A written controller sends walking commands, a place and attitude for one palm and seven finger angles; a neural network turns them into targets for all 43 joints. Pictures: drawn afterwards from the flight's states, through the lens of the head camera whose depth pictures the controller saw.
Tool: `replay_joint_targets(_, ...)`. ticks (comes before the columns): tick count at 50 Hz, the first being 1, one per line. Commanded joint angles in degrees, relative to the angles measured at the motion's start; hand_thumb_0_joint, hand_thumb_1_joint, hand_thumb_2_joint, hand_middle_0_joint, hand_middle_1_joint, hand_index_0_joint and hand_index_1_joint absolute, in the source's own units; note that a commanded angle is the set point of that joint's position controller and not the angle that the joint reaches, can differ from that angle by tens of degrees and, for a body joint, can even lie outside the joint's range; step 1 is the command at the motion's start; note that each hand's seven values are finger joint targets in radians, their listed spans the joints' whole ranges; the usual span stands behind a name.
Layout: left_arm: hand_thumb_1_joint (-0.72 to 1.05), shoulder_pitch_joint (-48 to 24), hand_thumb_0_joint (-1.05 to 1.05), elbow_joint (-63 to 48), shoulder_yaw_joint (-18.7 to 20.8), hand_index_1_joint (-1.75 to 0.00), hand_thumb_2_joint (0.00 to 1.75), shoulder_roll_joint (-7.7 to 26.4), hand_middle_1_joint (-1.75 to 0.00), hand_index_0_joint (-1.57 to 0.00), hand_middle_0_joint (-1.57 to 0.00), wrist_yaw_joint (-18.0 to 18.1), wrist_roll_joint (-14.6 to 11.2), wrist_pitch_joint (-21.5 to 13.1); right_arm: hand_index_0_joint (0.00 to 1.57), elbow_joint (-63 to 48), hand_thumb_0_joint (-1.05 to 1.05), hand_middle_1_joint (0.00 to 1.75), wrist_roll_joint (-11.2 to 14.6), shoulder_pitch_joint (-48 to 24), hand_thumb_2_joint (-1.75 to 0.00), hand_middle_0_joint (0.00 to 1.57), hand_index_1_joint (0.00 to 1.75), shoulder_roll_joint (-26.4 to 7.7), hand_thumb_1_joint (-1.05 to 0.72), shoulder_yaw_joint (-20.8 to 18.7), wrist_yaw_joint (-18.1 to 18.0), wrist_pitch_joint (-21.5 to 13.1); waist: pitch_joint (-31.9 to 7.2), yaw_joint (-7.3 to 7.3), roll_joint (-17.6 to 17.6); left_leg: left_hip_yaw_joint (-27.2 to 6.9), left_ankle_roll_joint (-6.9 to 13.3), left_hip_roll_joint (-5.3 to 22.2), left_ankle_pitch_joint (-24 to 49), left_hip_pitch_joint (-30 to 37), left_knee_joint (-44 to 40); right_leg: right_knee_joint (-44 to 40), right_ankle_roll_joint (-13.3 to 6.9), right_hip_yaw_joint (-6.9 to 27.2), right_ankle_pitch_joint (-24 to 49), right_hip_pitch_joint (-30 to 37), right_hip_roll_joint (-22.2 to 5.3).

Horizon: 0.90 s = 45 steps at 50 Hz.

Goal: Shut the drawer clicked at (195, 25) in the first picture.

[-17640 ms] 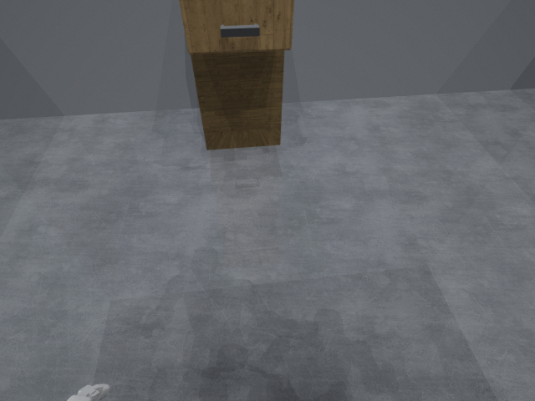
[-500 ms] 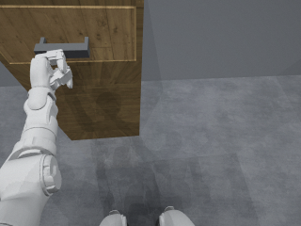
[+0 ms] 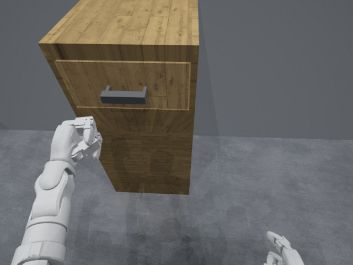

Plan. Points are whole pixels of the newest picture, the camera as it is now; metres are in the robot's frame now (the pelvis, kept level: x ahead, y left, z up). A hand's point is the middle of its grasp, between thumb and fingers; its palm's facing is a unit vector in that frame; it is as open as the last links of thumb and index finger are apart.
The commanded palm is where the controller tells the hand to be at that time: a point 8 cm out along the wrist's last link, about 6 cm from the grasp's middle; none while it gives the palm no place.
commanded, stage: draw the hand back to the body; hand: left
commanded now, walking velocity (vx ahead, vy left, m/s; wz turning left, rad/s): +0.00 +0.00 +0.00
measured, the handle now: (125, 93) +0.60 +0.18 +0.05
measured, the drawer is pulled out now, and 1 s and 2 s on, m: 0.00 0.00 0.00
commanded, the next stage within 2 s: step back with the hand held close in 0.88 s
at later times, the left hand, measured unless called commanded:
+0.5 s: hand (50, 180) +0.23 +0.22 +0.16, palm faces +0.30 -0.90 -0.32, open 3.3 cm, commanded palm +0.18 +0.26 +0.18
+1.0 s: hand (15, 213) +0.17 +0.23 +0.18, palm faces +0.40 -0.83 -0.38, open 3.3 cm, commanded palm +0.12 +0.27 +0.20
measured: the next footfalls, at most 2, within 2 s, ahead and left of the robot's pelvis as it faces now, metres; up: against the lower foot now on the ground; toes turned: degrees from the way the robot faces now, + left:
none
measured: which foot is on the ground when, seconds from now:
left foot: down 0.00-1.00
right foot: down 0.00-1.00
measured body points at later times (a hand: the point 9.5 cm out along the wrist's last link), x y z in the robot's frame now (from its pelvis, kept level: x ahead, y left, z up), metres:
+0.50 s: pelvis +0.00 +0.00 +0.03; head -0.02 -0.03 +0.48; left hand +0.21 +0.26 +0.18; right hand +0.18 -0.22 -0.07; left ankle -0.01 +0.10 -0.72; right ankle -0.03 -0.10 -0.72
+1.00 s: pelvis -0.01 -0.01 +0.03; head -0.03 -0.04 +0.47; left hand +0.14 +0.27 +0.20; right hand +0.19 -0.22 -0.06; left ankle -0.01 +0.10 -0.72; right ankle -0.03 -0.10 -0.72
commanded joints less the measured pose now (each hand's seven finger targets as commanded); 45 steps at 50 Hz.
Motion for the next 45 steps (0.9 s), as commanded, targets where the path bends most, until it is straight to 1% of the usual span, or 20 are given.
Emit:
replay_joint_targets(1, 0.90, -12.4, 0.00, -20.6, 0.5, -1.60, 0.90, 13.6, -1.60, -1.40, -1.40, 5.8, 4.8, -0.9, 0.20, -8.0, 0.00, 0.30, -0.2, -5.5, -0.90, 0.20, 0.30, -6.1, -0.90, -2.7, -1.6, -3.1, -9.3, 2.18, -2.4, -2.3, 0.4, -0.2, 16.7, 12.6, -9.0, -8.8, -0.3, 3.8, 18.7, 7.3, -1.0)
replay_joint_targets(2, 0.90, -9.2, 0.00, -21.2, -0.8, -1.60, 0.90, 10.0, -1.60, -1.40, -1.40, 9.3, 5.5, 0.2, 0.20, -8.3, 0.00, 0.30, -0.3, -5.9, -0.90, 0.20, 0.30, -5.6, -0.90, -2.5, -2.0, -2.9, -6.7, 1.03, -2.7, -2.2, 0.3, 0.0, 13.8, 13.2, -10.8, -10.5, -0.1, 3.5, 15.9, 6.9, -1.1)
replay_joint_targets(3, 0.90, -8.2, 0.00, -23.0, -2.4, -1.60, 0.90, 9.4, -1.60, -1.40, -1.40, 11.3, 6.2, 1.0, 0.20, -8.1, 0.00, 0.30, -0.2, -7.0, -0.90, 0.20, 0.30, -5.8, -0.90, -2.1, -2.2, -2.8, -5.0, 1.47, -2.7, -2.5, 0.4, 0.2, 12.3, 13.3, -12.3, -11.9, -0.2, 3.8, 14.1, 7.9, -1.1)
replay_joint_targets(5, 0.90, -6.6, 0.00, -25.4, -1.5, -1.60, 0.90, 10.2, -1.60, -1.40, -1.40, 14.5, 7.5, 2.0, 0.20, -7.6, 0.00, 0.30, -0.4, -7.7, -0.90, 0.20, 0.30, -5.6, -0.90, -1.7, -2.7, -2.5, -4.6, 1.46, -1.1, -2.7, 0.3, 0.2, 11.5, 15.7, -14.5, -13.3, -0.2, 3.7, 13.0, 10.0, -1.1)
replay_joint_targets(7, 0.90, -3.8, 0.00, -28.6, 0.3, -1.60, 0.90, 11.5, -1.60, -1.40, -1.40, 16.5, 8.3, 2.5, 0.20, -7.4, 0.00, 0.30, -0.9, -8.4, -0.90, 0.20, 0.30, -5.3, -0.90, -1.5, -3.1, -2.6, -5.2, 1.90, -2.9, -2.5, 0.5, 0.3, 13.1, 17.8, -16.0, -14.5, -0.1, 3.6, 14.5, 12.9, -1.2)
replay_joint_targets(8, 0.90, -3.0, 0.00, -29.8, 1.2, -1.60, 0.90, 12.9, -1.60, -1.40, -1.40, 17.0, 8.6, 2.6, 0.20, -6.9, 0.00, 0.30, -1.1, -8.9, -0.90, 0.20, 0.30, -5.5, -0.90, -1.4, -3.3, -2.6, -5.2, 2.37, -2.4, -2.5, 0.6, 0.3, 13.7, 18.5, -16.7, -15.4, -0.1, 3.9, 14.7, 14.0, -1.1)
replay_joint_targets(9, 0.90, -2.1, 0.00, -32.5, 0.8, -1.60, 0.90, 12.0, -1.60, -1.40, -1.40, 17.5, 8.8, 2.6, 0.20, -7.1, 0.00, 0.30, -1.2, -9.3, -0.90, 0.20, 0.30, -4.9, -0.90, -1.3, -3.3, -2.9, -5.6, 2.25, -1.2, -2.3, 0.5, 0.3, 14.6, 20.1, -17.4, -15.8, -0.1, 3.8, 15.5, 15.0, -1.2)
replay_joint_targets(12, 0.90, 2.1, 0.00, -36.1, 0.4, -1.60, 0.90, 10.9, -1.60, -1.40, -1.40, 18.4, 9.3, 2.9, 0.20, -6.7, 0.00, 0.30, -1.7, -10.1, -0.90, 0.20, 0.30, -4.6, -0.90, -1.1, -3.2, -3.5, -3.5, 2.64, 0.8, -2.1, 0.3, 0.3, 16.6, 22.5, -19.2, -17.4, -0.2, 3.5, 16.9, 16.3, -1.1)
replay_joint_targets(13, 0.90, 3.8, 0.00, -36.9, 0.7, -1.60, 0.90, 11.4, -1.60, -1.40, -1.40, 18.4, 9.4, 2.9, 0.20, -6.4, 0.00, 0.30, -1.9, -10.3, -0.90, 0.20, 0.30, -4.8, -0.90, -1.0, -3.2, -3.7, -2.6, 2.92, -1.5, -2.5, 0.4, 0.4, 16.5, 22.2, -19.8, -18.2, -0.2, 3.4, 16.3, 16.9, -0.8)
replay_joint_targets(14, 0.90, 6.2, 0.00, -38.1, 0.1, -1.60, 0.90, 10.1, -1.60, -1.40, -1.40, 18.4, 9.3, 3.0, 0.20, -6.5, 0.00, 0.30, -2.0, -10.5, -0.90, 0.20, 0.30, -4.5, -0.90, -1.1, -3.1, -3.9, -2.4, 2.85, -0.6, -2.0, 0.5, 0.3, 17.3, 23.2, -20.1, -18.4, -0.1, 3.5, 17.2, 17.4, -1.0)
replay_joint_targets(17, 0.90, 12.7, 0.00, -42.2, 1.3, -1.60, 0.90, 10.0, -1.60, -1.40, -1.40, 18.5, 9.3, 2.9, 0.20, -6.5, 0.00, 0.30, -2.2, -10.9, -0.90, 0.20, 0.30, -4.3, -0.90, -1.3, -2.7, -4.3, -1.9, 3.44, 0.0, -1.7, 0.3, 0.3, 19.4, 24.3, -20.7, -19.1, -0.1, 3.3, 19.3, 19.1, -1.1)
replay_joint_targets(19, 0.90, 17.1, 0.00, -45.0, 2.1, -1.60, 0.90, 10.3, -1.60, -1.40, -1.40, 18.5, 9.3, 2.6, 0.20, -6.6, 0.00, 0.30, -2.5, -11.0, -0.90, 0.20, 0.30, -4.2, -0.90, -1.5, -2.4, -4.7, -0.7, 3.77, -1.3, -1.9, 0.3, 0.4, 20.8, 24.2, -21.0, -19.4, -0.1, 3.2, 20.3, 19.8, -0.9)
replay_joint_targets(21, 0.90, 20.7, 0.00, -48.6, 3.0, -1.60, 0.90, 10.5, -1.60, -1.40, -1.40, 18.5, 9.4, 2.4, 0.20, -6.7, 0.00, 0.30, -2.7, -11.0, -0.90, 0.20, 0.30, -4.0, -0.90, -1.7, -2.1, -5.0, -1.2, 3.95, 0.6, -1.7, 0.1, 0.5, 22.6, 25.2, -20.9, -19.3, -0.1, 3.2, 21.7, 20.3, -1.0)
replay_joint_targets(22, 0.90, 22.8, 0.00, -49.7, 3.8, -1.60, 0.90, 10.7, -1.60, -1.40, -1.40, 18.6, 9.5, 2.3, 0.20, -6.7, 0.00, 0.30, -2.8, -10.8, -0.90, 0.20, 0.30, -4.1, -0.90, -1.9, -2.0, -5.1, -1.3, 4.04, -1.2, -1.7, 0.2, 0.6, 23.5, 25.3, -20.7, -19.2, 0.0, 3.0, 22.5, 20.4, -1.0)
replay_joint_targets(25, 0.90, 28.3, 0.00, -52.7, 5.4, -1.60, 0.90, 11.1, -1.60, -1.40, -1.40, 18.5, 9.2, 2.1, 0.20, -6.8, 0.00, 0.30, -2.9, -11.0, -0.90, 0.20, 0.30, -3.9, -0.90, -2.1, -1.8, -5.4, 0.6, 4.40, -2.3, -1.6, 0.2, 0.5, 22.9, 24.2, -20.7, -19.6, 0.1, 3.1, 22.3, 20.4, -1.1)
replay_joint_targets(31, 0.90, 37.1, 0.00, -58.6, 8.1, -1.60, 0.90, 11.6, -1.60, -1.40, -1.40, 19.0, 9.2, 1.4, 0.20, -6.9, 0.00, 0.30, -2.9, -10.9, -0.90, 0.20, 0.30, -3.4, -0.90, -2.4, -2.0, -6.6, 2.8, 4.83, -0.6, -1.3, 0.3, 0.6, 21.3, 23.5, -20.0, -20.2, 0.2, 3.3, 20.7, 19.0, -1.3)
replay_joint_targets(35, 0.90, 41.5, 0.00, -62.6, 9.9, -1.60, 0.90, 12.4, -1.60, -1.40, -1.40, 19.4, 9.2, 0.9, 0.20, -7.1, 0.00, 0.30, -2.8, -10.8, -0.90, 0.20, 0.30, -3.3, -0.90, -2.7, -2.4, -7.7, 2.9, 5.24, -0.8, -1.5, 0.3, 0.7, 20.8, 23.4, -19.6, -20.2, 0.3, 3.4, 20.2, 18.6, -1.2)
replay_joint_targets(39, 0.90, 38.8, 0.00, -59.6, 7.0, -1.60, 0.90, 9.7, -1.60, -1.40, -1.40, 19.3, 9.7, 1.0, 0.20, -6.1, 0.00, 0.30, -2.9, -10.2, -0.90, 0.20, 0.30, -3.6, -0.90, -2.9, -2.8, -8.1, 7.2, 3.92, -2.2, -1.5, 0.6, 0.6, 16.9, 23.0, -19.8, -21.5, 0.5, 3.5, 15.8, 15.2, -1.2)
replay_joint_targets(43, 0.90, 37.7, 0.00, -59.4, 9.0, -1.60, 0.90, 11.6, -1.60, -1.40, -1.40, 19.8, 9.8, 0.7, 0.20, -6.0, 0.00, 0.30, -3.1, -10.5, -0.90, 0.20, 0.30, -3.6, -0.90, -2.7, -3.4, -8.5, 5.9, 4.84, -1.9, -1.9, 0.7, 0.4, 15.3, 23.2, -20.3, -21.8, 0.3, 3.5, 13.7, 16.1, -1.3)
replay_joint_targets(45, 0.90, 38.0, 0.00, -61.1, 8.7, -1.60, 0.90, 11.4, -1.60, -1.40, -1.40, 19.8, 9.6, 0.4, 0.20, -6.3, 0.00, 0.30, -3.2, -10.6, -0.90, 0.20, 0.30, -3.4, -0.90, -2.6, -3.3, -8.8, 4.0, 5.05, -0.9, -1.9, 0.7, 0.3, 16.6, 23.4, -20.1, -21.2, 0.2, 3.8, 15.4, 17.6, -1.6)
